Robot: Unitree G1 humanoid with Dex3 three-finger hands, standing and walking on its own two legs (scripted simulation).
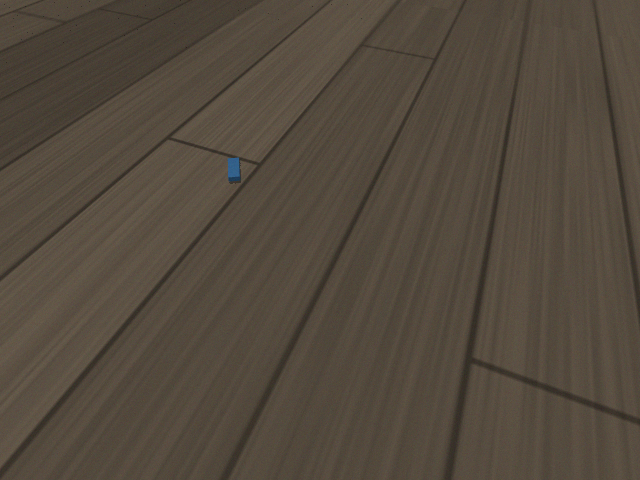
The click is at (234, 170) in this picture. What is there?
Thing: flat box
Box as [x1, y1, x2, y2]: [228, 158, 239, 180]
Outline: 228,158 228,179 239,180 238,158
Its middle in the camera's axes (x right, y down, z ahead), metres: -0.43 -0.37 +1.96
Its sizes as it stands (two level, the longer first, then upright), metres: 0.152 0.056 0.025
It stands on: the floor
